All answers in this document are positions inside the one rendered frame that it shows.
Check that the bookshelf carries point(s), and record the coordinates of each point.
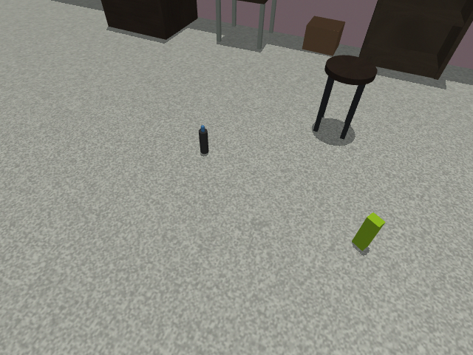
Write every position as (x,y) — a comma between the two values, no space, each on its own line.
(416,36)

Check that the stool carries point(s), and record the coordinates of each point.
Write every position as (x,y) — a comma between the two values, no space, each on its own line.
(346,69)

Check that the chair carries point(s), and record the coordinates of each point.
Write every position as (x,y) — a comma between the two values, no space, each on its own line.
(234,18)

